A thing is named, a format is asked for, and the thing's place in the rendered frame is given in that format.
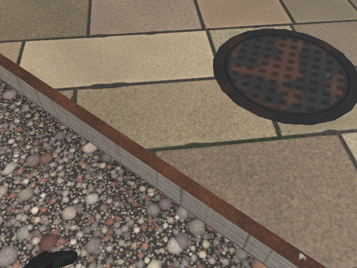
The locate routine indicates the left robot hand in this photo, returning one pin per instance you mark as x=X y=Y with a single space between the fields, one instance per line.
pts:
x=57 y=259

